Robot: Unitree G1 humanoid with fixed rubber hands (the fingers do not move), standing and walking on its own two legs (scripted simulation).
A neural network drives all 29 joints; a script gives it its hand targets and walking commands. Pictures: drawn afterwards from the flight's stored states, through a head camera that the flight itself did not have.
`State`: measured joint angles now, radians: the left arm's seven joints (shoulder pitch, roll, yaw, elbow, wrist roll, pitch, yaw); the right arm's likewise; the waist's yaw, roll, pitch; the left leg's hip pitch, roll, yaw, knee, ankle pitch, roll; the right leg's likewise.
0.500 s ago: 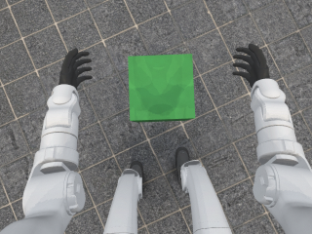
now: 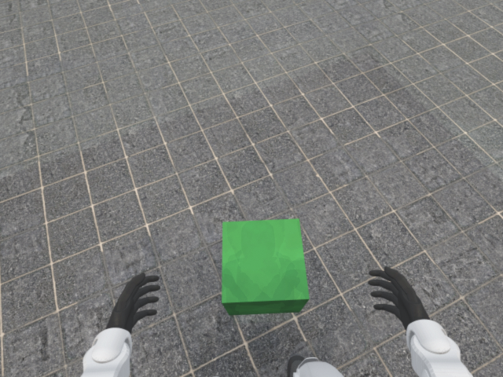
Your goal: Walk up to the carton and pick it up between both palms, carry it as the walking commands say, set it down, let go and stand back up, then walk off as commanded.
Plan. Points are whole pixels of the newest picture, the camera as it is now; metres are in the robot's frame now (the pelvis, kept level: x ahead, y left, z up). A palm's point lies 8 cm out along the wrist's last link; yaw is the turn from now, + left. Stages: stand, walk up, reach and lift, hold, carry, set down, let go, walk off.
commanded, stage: let go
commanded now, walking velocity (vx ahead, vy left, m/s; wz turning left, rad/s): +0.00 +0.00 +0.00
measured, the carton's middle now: (262, 269) +0.44 -0.02 -0.63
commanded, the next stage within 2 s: stand in 0.54 s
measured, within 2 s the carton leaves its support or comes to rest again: neither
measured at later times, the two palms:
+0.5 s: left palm (103, 355) +0.17 +0.24 -0.05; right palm (418, 339) +0.17 -0.23 -0.05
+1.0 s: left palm (72, 370) +0.15 +0.29 -0.07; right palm (454, 350) +0.15 -0.29 -0.08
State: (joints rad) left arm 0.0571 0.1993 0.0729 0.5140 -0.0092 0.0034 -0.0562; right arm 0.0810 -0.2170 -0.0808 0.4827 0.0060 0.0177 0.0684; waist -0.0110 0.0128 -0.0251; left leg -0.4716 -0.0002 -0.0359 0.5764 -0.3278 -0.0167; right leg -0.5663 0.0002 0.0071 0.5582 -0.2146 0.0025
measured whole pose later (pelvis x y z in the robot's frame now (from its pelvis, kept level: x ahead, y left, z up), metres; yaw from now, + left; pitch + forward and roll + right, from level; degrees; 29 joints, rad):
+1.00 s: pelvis +0.03 +0.00 +0.01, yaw +1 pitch +0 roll +0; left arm 0.18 0.34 0.03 0.77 0.04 0.01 0.01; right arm 0.21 -0.36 -0.03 0.73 -0.04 0.02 -0.02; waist 0.00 0.03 0.01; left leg -0.11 0.00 -0.05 0.47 -0.35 -0.01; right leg -0.22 0.00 0.00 0.50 -0.27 0.00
